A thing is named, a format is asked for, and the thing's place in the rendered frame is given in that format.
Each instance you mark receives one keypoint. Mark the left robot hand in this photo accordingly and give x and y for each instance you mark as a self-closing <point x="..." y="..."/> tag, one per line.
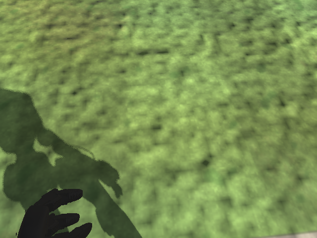
<point x="39" y="223"/>

